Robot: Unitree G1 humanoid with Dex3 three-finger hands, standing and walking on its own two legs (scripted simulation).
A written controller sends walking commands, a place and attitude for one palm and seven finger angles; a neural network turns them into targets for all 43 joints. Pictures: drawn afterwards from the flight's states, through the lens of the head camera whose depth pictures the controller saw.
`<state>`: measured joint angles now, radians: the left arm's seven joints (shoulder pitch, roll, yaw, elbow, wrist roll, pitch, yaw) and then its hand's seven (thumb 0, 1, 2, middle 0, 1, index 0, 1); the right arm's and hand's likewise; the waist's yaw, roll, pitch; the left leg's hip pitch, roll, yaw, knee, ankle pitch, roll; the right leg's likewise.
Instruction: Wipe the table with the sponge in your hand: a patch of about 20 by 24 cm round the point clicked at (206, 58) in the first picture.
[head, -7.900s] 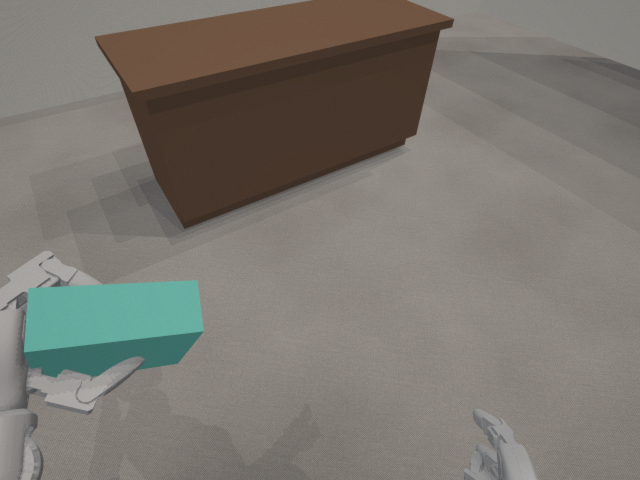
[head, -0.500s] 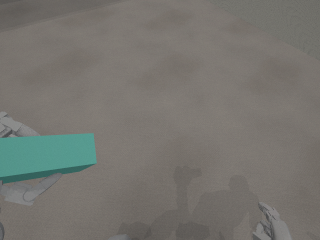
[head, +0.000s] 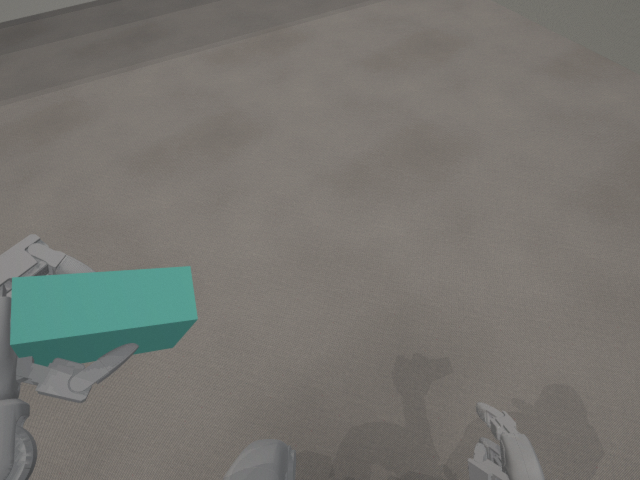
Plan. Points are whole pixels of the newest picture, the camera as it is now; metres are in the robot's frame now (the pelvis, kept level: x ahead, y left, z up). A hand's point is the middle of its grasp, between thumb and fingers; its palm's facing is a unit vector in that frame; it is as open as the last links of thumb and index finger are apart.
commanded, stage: walk to a spot facing it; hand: left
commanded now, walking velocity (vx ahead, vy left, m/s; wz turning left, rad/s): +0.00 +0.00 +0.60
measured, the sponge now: (135, 316) +0.24 +0.19 +0.15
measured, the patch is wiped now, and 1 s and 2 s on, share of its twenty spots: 0.00 0.00 0.00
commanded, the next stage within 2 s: turn to face it in 0.10 s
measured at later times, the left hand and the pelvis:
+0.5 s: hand (11, 337) +0.20 +0.26 +0.19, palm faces +0.50 -0.69 -0.52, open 9.6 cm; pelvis +0.05 -0.01 +0.00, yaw +15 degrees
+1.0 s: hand out of the picture +0.06 +0.25 +0.18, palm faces +0.75 -0.50 -0.43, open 9.6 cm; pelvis +0.00 -0.07 -0.01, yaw +33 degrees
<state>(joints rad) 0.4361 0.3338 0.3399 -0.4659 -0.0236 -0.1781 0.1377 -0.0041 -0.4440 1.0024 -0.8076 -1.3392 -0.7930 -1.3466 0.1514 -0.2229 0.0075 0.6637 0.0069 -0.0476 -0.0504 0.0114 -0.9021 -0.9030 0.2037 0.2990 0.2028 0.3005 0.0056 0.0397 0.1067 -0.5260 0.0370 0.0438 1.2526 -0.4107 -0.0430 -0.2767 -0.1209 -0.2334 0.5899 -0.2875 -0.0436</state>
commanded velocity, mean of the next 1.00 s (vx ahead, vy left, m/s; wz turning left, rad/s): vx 0.00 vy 0.00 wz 0.59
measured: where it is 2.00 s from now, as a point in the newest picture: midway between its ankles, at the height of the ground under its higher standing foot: outside the picture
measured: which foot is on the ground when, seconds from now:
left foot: up 0.00-0.24, down 0.26-0.58, up 0.60-0.94, down 0.96-1.00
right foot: down 0.00-0.26, up 0.28-0.56, down 0.58-0.96, up 0.98-1.00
